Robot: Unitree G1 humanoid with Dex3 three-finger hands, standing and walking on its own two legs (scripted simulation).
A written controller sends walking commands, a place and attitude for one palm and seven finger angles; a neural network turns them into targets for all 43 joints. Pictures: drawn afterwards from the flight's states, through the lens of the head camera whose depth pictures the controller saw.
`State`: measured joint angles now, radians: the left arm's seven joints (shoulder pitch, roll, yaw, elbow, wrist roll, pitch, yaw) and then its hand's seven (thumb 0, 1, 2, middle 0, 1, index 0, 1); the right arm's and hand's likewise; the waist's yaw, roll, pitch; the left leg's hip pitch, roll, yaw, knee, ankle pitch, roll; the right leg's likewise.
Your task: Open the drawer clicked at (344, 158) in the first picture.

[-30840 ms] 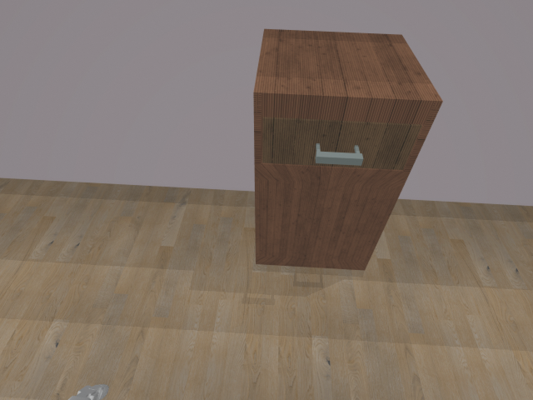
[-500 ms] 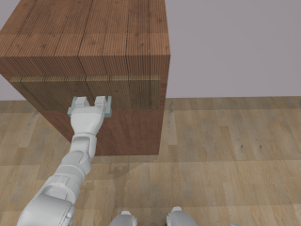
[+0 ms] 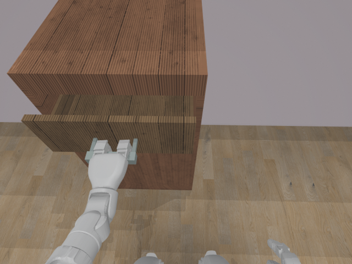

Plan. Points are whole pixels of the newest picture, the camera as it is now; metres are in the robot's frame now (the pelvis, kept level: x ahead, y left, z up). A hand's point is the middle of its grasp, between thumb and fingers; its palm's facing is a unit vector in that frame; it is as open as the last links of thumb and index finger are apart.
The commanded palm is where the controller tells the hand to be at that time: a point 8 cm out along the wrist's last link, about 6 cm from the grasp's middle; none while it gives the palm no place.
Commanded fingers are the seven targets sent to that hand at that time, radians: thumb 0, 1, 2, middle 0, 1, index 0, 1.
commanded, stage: pull the drawer open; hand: left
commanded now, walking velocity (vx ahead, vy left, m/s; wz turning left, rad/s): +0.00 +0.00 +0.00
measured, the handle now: (113, 150) +0.40 +0.19 -0.03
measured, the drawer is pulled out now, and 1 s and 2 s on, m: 0.09 0.22 0.30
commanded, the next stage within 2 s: open the thumb to release the handle in 1.94 s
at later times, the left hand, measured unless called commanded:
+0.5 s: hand (110, 202) +0.27 +0.17 -0.05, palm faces -0.01 -0.07 -1.00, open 6.2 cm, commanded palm +0.23 +0.18 +0.00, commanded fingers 0.00 0.90 0.90 -0.40 -1.35 -0.40 -1.35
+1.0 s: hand (105, 230) +0.21 +0.17 -0.05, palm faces -0.01 -0.08 -1.00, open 6.1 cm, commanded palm +0.17 +0.18 +0.00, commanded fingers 0.00 0.90 0.90 -0.40 -1.35 -0.40 -1.35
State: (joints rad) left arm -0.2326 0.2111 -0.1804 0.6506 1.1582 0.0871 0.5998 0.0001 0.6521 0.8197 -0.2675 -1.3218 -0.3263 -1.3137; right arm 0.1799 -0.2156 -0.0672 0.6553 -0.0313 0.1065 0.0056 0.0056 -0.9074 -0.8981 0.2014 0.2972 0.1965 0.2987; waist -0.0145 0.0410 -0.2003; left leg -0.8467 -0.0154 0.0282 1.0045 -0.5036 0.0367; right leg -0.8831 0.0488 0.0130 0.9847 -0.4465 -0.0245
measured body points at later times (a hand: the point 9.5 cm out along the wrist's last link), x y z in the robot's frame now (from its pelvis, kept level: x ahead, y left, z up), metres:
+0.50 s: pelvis +0.00 -0.01 +0.00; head +0.06 -0.02 +0.44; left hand +0.26 +0.18 +0.00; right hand +0.16 -0.25 -0.12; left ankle -0.02 +0.10 -0.67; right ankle +0.01 -0.11 -0.67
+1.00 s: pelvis -0.02 -0.02 -0.01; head +0.04 -0.05 +0.44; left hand +0.20 +0.17 +0.00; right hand +0.19 -0.24 -0.12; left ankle -0.02 +0.10 -0.67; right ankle +0.01 -0.11 -0.67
